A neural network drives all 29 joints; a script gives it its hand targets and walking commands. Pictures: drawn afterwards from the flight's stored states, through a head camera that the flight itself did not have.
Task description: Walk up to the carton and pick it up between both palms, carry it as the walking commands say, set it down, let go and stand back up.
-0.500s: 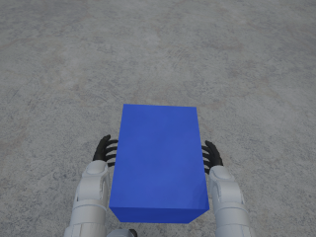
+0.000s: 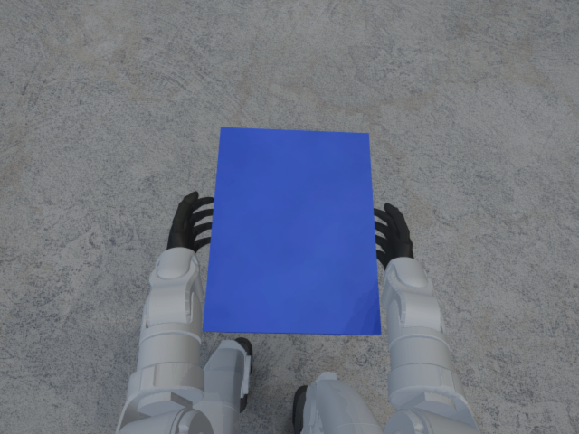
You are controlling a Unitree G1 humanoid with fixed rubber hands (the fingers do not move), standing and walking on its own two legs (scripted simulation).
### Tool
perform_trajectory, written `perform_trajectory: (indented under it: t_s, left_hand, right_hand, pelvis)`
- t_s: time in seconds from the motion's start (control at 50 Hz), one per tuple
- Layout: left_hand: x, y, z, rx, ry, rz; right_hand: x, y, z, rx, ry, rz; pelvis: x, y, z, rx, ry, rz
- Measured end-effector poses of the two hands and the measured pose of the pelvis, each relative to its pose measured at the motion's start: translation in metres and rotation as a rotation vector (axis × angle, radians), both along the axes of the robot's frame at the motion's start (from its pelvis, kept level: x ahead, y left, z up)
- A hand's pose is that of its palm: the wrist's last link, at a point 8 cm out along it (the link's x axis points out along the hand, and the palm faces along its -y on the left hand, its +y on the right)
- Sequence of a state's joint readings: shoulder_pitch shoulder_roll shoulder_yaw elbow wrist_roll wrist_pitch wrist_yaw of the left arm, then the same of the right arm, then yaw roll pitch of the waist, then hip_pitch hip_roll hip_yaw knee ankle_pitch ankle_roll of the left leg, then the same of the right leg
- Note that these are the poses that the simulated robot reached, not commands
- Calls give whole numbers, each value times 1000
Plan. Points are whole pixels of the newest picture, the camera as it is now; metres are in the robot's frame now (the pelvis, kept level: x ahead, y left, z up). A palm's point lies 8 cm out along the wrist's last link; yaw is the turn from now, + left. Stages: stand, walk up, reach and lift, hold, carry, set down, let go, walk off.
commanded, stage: set down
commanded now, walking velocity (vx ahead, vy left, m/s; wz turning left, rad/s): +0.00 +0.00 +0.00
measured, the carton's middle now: (289, 244) +0.38 +0.03 -0.12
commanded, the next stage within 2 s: none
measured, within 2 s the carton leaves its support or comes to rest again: neither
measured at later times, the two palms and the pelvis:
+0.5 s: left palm (190, 247) +0.36 +0.19 -0.14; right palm (370, 255) +0.38 -0.11 -0.14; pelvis -0.01 +0.01 -0.07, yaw -3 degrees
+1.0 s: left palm (205, 246) +0.39 +0.18 -0.23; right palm (360, 253) +0.41 -0.12 -0.23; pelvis -0.03 +0.02 -0.15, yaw -5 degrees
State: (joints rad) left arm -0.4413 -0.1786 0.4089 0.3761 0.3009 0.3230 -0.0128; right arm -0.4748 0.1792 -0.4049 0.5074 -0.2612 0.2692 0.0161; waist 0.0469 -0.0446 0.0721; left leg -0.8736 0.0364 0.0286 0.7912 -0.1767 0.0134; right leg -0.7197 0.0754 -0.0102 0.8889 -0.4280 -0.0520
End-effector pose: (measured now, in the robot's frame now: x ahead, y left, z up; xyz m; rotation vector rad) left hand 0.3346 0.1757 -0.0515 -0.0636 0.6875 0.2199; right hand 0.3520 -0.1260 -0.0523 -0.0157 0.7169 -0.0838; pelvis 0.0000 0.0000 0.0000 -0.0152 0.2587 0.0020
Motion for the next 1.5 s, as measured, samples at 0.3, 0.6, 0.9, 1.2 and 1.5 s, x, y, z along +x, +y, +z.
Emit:
perform_trajectory:
  t_s: [0.3,0.6,0.9,1.2,1.5]
  left_hand:
    - [14,8,-55,-9,2,12]
    - [34,14,-104,-18,-3,14]
    - [51,10,-160,-26,-3,13]
    - [67,12,-209,-7,1,7]
    - [80,19,-260,2,8,8]
  right_hand:
    - [18,8,-52,9,3,-5]
    - [34,14,-105,24,-1,-21]
    - [51,11,-159,30,-1,-30]
    - [67,12,-210,35,2,-27]
    - [82,19,-263,31,8,-15]
  pelvis:
    - [-5,-3,-42,-8,176,-11]
    - [-15,12,-89,-10,309,-46]
    - [-28,20,-136,-7,402,-64]
    - [-35,14,-175,4,456,-81]
    - [-43,13,-212,9,490,-95]
